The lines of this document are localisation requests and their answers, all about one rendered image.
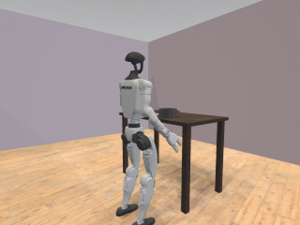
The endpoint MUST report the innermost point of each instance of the left robot upper arm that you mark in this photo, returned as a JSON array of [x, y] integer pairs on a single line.
[[120, 94]]

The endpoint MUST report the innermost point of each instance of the left robot foot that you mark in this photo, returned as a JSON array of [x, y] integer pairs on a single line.
[[130, 208]]

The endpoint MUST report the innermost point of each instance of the right robot upper arm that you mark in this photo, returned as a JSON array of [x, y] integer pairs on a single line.
[[146, 88]]

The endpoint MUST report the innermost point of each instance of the table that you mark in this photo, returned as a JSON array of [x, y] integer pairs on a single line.
[[187, 120]]

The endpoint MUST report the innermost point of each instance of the humanoid robot head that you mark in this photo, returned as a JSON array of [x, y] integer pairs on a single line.
[[134, 58]]

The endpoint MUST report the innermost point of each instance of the pot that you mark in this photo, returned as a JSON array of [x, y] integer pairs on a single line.
[[167, 113]]

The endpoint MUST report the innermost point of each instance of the robot right hand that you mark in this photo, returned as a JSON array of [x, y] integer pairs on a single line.
[[172, 139]]

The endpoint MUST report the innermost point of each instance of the robot right forearm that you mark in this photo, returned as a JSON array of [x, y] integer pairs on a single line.
[[153, 119]]

